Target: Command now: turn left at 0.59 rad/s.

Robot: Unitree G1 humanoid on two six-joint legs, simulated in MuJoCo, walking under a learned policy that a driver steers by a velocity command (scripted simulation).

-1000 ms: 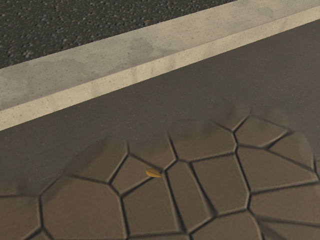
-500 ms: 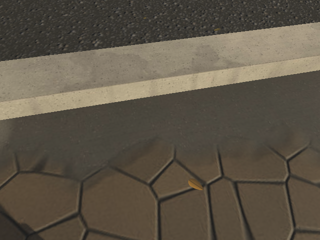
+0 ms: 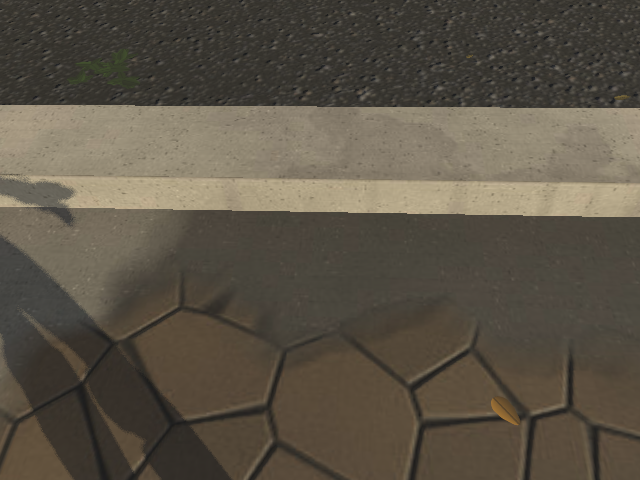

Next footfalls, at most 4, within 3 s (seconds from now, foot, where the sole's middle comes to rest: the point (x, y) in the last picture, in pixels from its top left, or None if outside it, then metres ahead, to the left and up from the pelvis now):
0.32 left None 0.01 0.15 -0.77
0.60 right None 0.04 -0.10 -0.77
2.06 left None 0.38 0.19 -0.77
2.56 right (344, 381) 0.69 0.00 -0.77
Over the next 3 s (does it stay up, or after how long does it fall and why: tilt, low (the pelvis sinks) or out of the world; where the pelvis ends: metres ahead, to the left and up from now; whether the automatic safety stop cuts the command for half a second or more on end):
stays up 0.73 0.10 0.01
